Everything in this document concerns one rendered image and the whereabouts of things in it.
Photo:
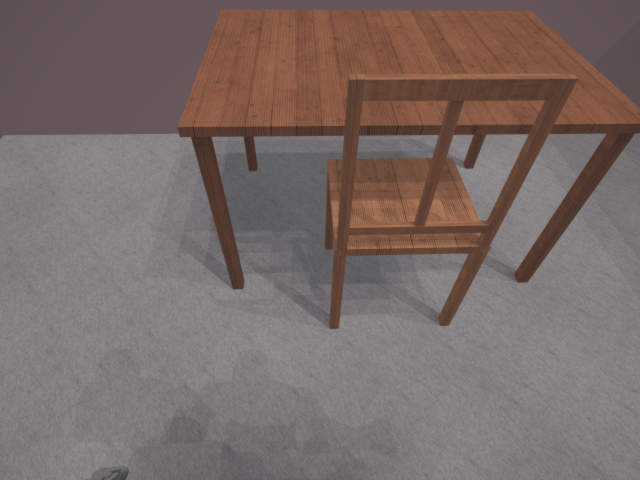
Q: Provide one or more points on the chair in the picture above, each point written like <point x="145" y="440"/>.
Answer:
<point x="408" y="206"/>

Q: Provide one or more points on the table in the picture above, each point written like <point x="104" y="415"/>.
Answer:
<point x="285" y="73"/>

